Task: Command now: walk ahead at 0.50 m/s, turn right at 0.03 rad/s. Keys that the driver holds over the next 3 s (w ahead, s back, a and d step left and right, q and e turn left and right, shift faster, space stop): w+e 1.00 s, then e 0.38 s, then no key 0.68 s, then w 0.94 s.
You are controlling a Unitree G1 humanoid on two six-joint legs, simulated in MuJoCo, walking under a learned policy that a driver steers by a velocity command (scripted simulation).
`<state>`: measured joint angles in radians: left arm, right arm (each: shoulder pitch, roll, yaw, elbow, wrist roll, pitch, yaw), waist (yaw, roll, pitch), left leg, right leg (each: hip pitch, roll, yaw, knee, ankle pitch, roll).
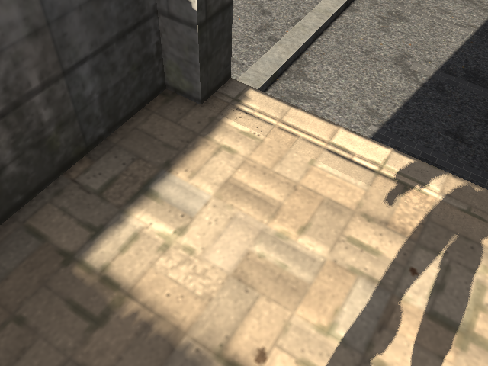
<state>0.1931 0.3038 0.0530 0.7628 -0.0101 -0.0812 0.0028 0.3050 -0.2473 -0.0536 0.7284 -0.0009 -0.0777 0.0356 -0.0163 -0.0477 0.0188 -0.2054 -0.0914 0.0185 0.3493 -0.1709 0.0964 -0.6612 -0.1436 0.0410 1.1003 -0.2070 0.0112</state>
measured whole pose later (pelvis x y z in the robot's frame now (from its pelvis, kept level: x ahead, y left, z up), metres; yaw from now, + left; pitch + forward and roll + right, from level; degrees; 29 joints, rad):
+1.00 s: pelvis +0.56 -0.12 -0.01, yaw -32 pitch +2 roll +1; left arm 0.30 0.31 0.06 0.67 -0.03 -0.02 0.00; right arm 0.23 -0.26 -0.05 0.72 -0.01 -0.10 0.01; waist -0.01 -0.05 0.00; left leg -0.27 -0.03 0.04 0.43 -0.19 0.03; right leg -0.51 -0.01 0.08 1.19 -0.34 -0.01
